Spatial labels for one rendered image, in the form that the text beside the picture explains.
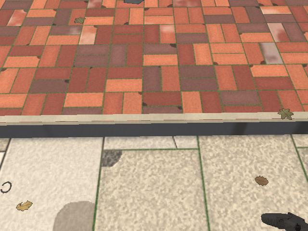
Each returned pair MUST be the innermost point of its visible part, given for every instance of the right robot hand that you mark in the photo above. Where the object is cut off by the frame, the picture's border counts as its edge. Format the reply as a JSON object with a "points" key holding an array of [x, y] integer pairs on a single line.
{"points": [[289, 222]]}

